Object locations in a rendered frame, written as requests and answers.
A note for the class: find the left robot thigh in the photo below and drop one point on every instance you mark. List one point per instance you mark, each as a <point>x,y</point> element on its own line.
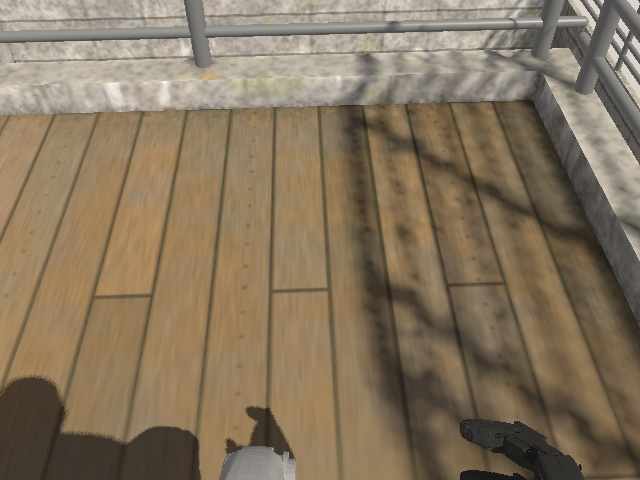
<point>259,463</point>

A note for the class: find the robot right hand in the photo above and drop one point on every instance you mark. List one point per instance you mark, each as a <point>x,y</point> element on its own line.
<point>521,444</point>

